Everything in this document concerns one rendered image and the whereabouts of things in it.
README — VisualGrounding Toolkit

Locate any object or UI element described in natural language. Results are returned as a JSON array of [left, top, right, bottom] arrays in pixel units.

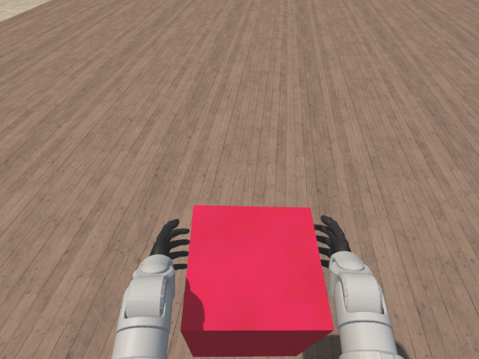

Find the carton
[[180, 205, 334, 357]]

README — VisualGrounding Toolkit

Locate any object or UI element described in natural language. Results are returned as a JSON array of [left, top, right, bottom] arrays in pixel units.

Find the left robot forearm
[[112, 254, 175, 359]]

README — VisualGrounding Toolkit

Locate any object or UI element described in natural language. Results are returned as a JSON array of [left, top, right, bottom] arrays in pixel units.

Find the right robot forearm
[[329, 251, 404, 359]]

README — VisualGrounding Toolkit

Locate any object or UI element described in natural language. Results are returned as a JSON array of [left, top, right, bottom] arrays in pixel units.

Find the robot left hand
[[150, 219, 190, 271]]

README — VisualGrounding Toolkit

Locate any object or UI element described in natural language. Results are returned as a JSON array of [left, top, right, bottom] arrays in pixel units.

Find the robot right hand
[[314, 215, 351, 268]]

